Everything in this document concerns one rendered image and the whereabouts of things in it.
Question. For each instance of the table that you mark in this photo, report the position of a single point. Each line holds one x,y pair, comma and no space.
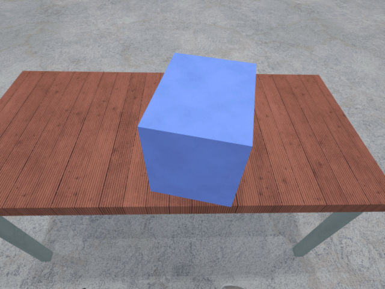
69,145

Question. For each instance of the carton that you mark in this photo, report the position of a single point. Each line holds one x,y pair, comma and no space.
197,130

